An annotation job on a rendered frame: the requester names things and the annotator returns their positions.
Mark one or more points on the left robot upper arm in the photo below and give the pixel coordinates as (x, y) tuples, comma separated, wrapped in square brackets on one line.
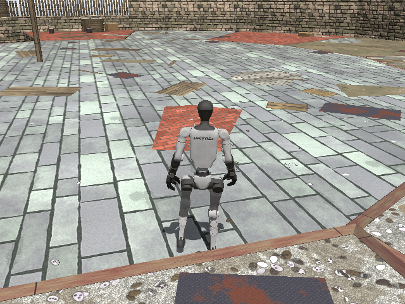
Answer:
[(184, 132)]

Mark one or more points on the robot right forearm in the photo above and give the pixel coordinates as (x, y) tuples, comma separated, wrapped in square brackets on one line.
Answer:
[(231, 168)]

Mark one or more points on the robot right thigh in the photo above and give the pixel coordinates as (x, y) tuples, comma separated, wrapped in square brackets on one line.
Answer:
[(216, 190)]

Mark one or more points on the robot right hand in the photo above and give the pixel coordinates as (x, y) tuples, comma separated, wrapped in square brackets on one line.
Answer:
[(228, 177)]

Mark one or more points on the robot left forearm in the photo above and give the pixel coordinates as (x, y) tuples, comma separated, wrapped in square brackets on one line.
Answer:
[(173, 167)]

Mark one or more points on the right robot upper arm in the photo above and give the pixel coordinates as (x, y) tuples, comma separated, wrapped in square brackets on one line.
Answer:
[(226, 145)]

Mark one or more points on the robot torso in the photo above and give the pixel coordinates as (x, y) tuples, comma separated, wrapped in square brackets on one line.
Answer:
[(203, 150)]

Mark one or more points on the robot left hand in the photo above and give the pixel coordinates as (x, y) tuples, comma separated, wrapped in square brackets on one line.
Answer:
[(170, 180)]

